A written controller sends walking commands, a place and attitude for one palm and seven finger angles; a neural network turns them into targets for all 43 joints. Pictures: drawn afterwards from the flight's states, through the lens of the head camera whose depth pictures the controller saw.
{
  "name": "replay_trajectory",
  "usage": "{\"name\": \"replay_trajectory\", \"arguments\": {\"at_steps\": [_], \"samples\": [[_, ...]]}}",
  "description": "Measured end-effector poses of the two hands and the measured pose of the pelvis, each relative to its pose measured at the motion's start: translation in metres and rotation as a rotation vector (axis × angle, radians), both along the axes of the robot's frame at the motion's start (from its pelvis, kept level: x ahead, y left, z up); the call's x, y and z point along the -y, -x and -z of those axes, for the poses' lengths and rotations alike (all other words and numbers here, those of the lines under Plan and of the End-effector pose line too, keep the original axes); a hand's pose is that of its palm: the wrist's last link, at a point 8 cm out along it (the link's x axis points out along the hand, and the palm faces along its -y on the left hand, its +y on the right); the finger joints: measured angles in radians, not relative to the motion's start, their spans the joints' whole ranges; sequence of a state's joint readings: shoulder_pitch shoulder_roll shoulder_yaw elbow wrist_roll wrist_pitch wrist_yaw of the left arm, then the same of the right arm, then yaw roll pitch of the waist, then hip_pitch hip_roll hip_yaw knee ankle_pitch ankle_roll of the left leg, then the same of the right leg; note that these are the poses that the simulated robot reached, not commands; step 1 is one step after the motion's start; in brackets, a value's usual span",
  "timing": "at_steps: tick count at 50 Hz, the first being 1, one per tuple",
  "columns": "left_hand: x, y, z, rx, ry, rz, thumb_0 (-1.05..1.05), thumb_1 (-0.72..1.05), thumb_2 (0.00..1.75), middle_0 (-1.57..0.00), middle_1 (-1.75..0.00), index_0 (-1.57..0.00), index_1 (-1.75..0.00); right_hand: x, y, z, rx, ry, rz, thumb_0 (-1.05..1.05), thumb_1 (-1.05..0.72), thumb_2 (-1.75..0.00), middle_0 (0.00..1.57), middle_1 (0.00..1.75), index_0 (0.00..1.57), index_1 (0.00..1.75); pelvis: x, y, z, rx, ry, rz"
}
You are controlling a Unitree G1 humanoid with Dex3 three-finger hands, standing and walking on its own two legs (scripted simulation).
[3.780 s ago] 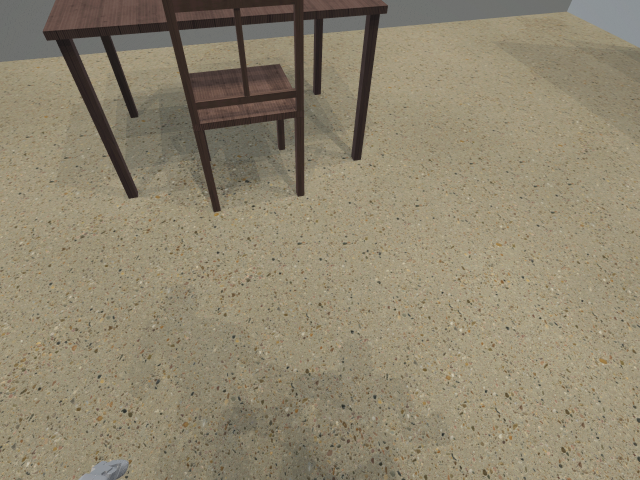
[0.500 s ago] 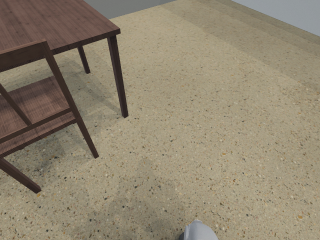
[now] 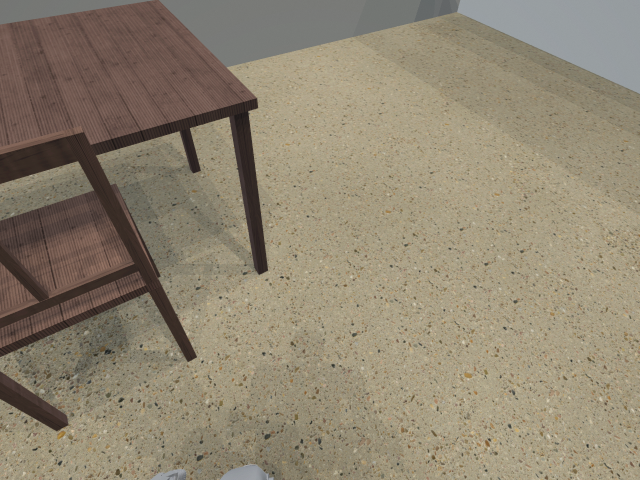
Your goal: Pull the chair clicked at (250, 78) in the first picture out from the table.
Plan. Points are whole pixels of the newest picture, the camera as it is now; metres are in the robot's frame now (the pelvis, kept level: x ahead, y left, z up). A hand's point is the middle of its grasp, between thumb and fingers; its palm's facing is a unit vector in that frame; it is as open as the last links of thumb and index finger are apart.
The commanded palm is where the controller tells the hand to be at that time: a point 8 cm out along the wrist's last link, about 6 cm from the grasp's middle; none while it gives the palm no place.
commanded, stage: turn to face it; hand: left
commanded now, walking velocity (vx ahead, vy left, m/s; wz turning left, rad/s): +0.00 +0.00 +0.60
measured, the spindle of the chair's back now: (3, 254) +0.48 +0.60 -0.09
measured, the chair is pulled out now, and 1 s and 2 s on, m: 0.00 0.00 0.00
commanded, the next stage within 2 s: take the last steps up to it in 0.86 s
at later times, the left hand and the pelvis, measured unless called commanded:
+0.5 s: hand out of the picture +0.08 +0.24 -0.15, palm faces +0.30 -0.91 -0.29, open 7.4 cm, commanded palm none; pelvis +0.04 +0.00 +0.01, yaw +16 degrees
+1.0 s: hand out of the picture -0.05 +0.12 -0.15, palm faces +0.54 -0.80 -0.26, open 7.4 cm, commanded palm none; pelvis +0.03 -0.05 +0.01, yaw +31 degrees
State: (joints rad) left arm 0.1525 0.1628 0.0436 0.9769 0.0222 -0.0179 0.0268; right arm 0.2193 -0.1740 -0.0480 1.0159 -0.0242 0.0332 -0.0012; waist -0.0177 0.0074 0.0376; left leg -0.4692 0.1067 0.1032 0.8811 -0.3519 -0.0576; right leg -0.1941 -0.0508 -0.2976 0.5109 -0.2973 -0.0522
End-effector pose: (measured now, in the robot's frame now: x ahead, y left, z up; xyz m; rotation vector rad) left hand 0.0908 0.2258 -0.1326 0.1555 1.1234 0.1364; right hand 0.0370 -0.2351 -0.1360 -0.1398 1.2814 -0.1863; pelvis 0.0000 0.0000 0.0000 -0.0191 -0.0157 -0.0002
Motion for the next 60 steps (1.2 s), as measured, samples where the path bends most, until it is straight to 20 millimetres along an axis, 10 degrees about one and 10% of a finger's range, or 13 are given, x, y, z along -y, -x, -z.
{"name": "replay_trajectory", "arguments": {"at_steps": [7,18,32,44,55,60], "samples": [[-0.038,0.035,0.032,-0.126,0.025,-0.131,0.0,0.91,0.9,-0.2,-0.3,-0.2,-0.3,-0.021,-0.066,-0.002,0.059,0.052,-0.138,0.01,-0.92,-0.9,0.2,0.3,0.2,0.3,-0.024,-0.02,0.015,-0.006,0.006,-0.088],[-0.069,0.048,-0.002,-0.137,-0.043,-0.254,0.01,0.91,0.9,-0.2,-0.3,-0.19,-0.3,-0.031,-0.097,-0.018,0.023,0.044,-0.25,0.01,-0.91,-0.9,0.21,0.3,0.2,0.3,-0.024,-0.032,-0.008,-0.037,0.017,-0.203],[-0.01,0.033,-0.028,0.013,-0.13,-0.344,0.01,0.9,0.9,-0.2,-0.3,-0.2,-0.3,0.027,-0.151,0.014,0.031,-0.006,-0.361,0.01,-0.91,-0.9,0.21,0.3,0.2,0.3,0.038,-0.044,0.004,-0.025,-0.03,-0.38],[0.053,0.11,-0.03,-0.1,-0.07,-0.512,0.01,0.9,0.9,-0.2,-0.3,-0.2,-0.3,0.023,-0.192,0.002,0.024,-0.018,-0.523,0.01,-0.91,-0.9,0.2,0.3,0.2,0.3,0.06,-0.046,-0.01,-0.018,-0.075,-0.499],[0.073,0.227,0.009,-0.286,0.056,-0.684,0.01,0.9,0.9,-0.2,-0.3,-0.2,-0.3,-0.055,-0.209,-0.011,0.123,-0.005,-0.712,0.01,-0.91,-0.9,0.2,0.3,0.2,0.3,0.037,-0.021,0.003,-0.016,-0.015,-0.576],[0.058,0.244,0.014,-0.322,0.093,-0.7,0.01,0.9,0.9,-0.2,-0.3,-0.2,-0.3,-0.073,-0.19,-0.021,0.138,0.004,-0.731,0.01,-0.91,-0.9,0.2,0.3,0.2,0.3,0.02,-0.017,-0.001,0.0,-0.016,-0.584]]}}
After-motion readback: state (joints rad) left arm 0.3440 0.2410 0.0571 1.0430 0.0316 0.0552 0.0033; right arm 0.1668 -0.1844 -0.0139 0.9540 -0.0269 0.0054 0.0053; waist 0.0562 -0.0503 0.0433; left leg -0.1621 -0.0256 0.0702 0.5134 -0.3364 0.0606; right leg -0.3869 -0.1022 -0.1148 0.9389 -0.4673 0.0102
